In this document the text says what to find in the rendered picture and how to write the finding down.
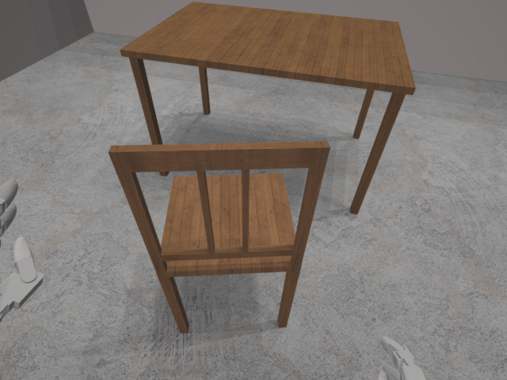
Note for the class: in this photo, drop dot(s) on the robot right hand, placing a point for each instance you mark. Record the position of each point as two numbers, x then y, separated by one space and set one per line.
403 360

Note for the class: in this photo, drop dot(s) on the chair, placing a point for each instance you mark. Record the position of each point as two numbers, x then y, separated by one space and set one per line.
224 224

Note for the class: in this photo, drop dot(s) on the robot left hand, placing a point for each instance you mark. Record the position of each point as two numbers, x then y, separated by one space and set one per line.
19 286

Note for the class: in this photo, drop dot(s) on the table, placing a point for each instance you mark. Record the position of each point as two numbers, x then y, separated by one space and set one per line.
344 51

